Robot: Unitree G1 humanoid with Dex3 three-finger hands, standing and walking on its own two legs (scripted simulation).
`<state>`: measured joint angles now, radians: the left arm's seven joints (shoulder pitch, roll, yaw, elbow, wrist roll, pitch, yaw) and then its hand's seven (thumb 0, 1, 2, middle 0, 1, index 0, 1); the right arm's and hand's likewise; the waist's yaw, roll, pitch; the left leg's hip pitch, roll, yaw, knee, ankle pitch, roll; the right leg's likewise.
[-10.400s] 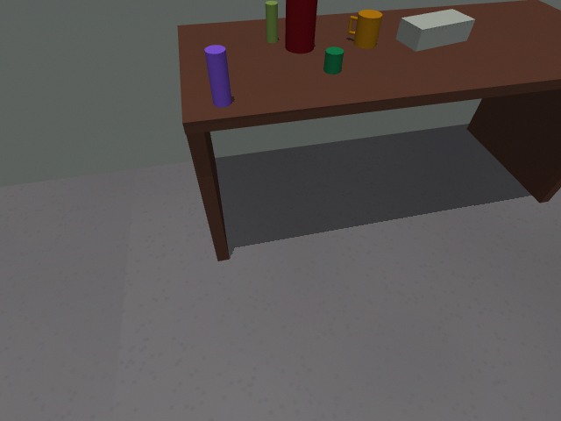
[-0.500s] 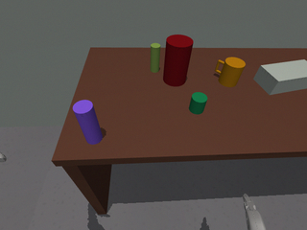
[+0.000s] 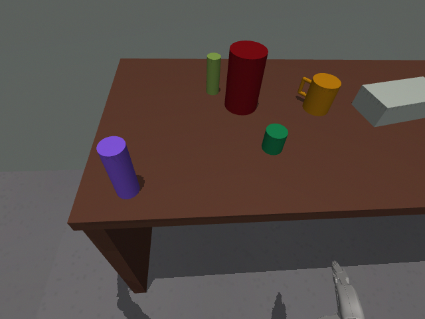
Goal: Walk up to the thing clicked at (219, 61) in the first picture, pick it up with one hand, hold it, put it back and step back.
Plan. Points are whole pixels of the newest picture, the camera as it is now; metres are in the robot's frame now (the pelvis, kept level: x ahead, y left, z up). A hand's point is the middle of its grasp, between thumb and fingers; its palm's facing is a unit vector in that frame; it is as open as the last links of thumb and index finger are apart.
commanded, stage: go down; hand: left
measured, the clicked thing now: (120, 170) +0.42 +0.20 +0.03
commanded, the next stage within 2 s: approach in 1.02 s
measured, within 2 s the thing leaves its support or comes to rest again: neither
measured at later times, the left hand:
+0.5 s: hand out of the picture +0.34 +0.39 +0.14, palm faces +0.21 -0.98 -0.01, open 17.3 cm
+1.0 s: hand out of the picture +0.33 +0.39 +0.15, palm faces +0.21 -0.98 -0.02, open 17.2 cm
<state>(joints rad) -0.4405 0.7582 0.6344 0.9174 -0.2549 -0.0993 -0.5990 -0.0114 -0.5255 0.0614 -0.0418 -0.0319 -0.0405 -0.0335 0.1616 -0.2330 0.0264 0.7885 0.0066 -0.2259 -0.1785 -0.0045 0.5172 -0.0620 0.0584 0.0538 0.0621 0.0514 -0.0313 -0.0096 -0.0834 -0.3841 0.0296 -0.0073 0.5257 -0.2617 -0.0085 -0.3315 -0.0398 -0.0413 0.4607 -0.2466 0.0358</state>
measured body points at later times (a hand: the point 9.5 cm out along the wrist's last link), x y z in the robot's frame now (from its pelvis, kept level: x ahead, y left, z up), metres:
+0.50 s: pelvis +0.01 +0.00 +0.00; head +0.04 +0.02 +0.45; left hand +0.33 +0.44 +0.14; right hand +0.16 -0.26 -0.08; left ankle +0.00 +0.12 -0.74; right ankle -0.02 -0.14 -0.74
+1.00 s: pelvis +0.00 +0.00 +0.00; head +0.03 +0.02 +0.45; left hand +0.31 +0.44 +0.15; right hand +0.16 -0.26 -0.08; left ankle +0.00 +0.12 -0.74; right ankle -0.02 -0.14 -0.74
